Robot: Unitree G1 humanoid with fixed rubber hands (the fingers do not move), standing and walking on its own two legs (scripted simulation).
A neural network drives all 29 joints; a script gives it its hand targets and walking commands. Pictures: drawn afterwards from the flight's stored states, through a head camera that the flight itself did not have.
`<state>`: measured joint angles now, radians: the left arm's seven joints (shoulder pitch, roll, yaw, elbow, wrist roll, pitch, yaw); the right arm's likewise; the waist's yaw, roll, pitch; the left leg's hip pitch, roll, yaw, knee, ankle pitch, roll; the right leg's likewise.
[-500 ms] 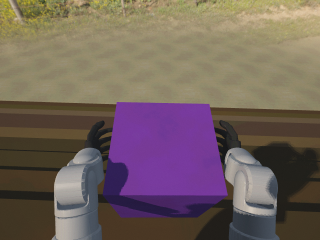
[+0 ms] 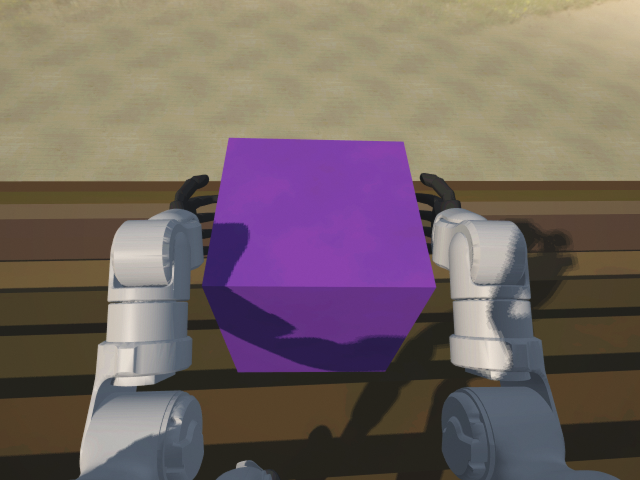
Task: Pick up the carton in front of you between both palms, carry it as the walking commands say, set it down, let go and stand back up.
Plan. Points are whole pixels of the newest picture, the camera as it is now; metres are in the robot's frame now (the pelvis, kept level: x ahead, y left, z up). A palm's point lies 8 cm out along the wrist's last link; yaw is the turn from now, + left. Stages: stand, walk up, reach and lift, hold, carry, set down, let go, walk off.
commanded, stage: carry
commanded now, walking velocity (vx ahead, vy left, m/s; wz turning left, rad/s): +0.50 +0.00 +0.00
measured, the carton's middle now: (314, 265) +0.38 -0.02 +0.04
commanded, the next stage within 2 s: none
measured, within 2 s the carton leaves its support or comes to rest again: neither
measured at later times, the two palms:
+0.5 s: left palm (218, 129) +0.69 +0.13 +0.02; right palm (377, 120) +0.72 -0.17 +0.02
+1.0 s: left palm (267, 123) +1.08 +0.06 -0.26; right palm (366, 135) +1.04 -0.24 -0.27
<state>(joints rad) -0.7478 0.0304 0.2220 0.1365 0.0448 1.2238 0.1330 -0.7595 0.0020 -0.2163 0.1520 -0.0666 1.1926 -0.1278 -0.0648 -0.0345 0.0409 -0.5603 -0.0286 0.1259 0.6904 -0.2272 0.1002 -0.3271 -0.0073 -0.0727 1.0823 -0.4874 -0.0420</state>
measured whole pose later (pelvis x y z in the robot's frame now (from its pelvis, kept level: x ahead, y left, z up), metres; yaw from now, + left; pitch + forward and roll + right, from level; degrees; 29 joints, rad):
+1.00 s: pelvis +0.70 -0.03 -0.34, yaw -1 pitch +3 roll +2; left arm -0.58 -0.05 0.26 0.09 0.08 1.10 0.11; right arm -0.61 -0.01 -0.14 0.13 0.02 1.08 -0.16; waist -0.14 0.04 0.05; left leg -0.42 -0.16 0.10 0.83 -0.45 0.15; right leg -0.72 0.05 0.09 1.41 -0.41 -0.03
